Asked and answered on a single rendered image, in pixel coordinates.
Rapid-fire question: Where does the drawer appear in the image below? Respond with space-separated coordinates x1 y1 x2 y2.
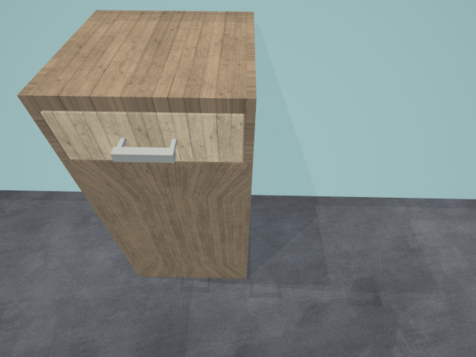
40 111 244 162

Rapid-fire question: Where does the handle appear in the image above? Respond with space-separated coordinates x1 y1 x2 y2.
110 138 177 163

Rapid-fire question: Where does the cabinet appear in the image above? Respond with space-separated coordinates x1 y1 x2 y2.
17 10 257 279

